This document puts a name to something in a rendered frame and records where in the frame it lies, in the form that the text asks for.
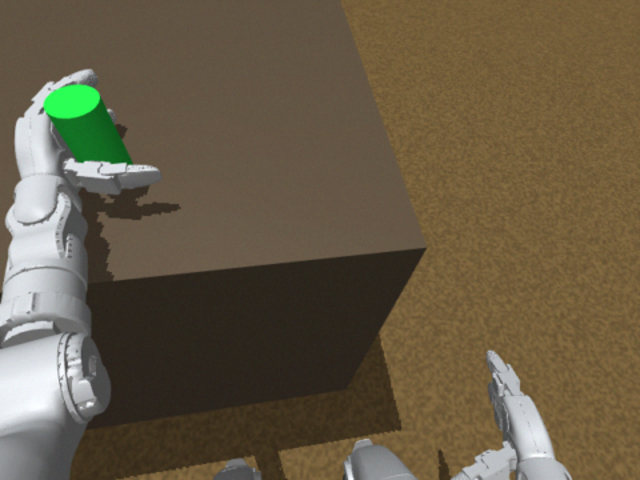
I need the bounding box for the right robot arm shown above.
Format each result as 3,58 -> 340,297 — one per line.
515,457 -> 572,480

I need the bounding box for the right robot hand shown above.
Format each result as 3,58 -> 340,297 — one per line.
450,350 -> 556,480

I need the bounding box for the left robot arm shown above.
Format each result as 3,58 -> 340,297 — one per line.
0,175 -> 111,480

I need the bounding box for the can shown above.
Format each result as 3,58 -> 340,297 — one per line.
43,85 -> 134,165

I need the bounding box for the left robot hand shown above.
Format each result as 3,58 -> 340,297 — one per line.
15,69 -> 162,195

